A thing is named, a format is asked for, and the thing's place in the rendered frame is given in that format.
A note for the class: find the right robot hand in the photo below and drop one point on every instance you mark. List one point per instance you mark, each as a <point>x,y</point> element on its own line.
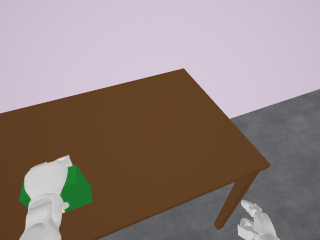
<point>262,224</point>

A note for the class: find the table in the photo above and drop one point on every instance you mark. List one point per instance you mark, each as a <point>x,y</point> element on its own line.
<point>145,146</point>

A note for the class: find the sponge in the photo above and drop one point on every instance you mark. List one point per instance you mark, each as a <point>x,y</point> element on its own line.
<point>76,191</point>

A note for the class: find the robot left forearm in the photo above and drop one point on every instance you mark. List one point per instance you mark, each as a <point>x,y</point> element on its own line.
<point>43,218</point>

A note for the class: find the left robot hand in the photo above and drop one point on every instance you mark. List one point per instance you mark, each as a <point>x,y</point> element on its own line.
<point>47,178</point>

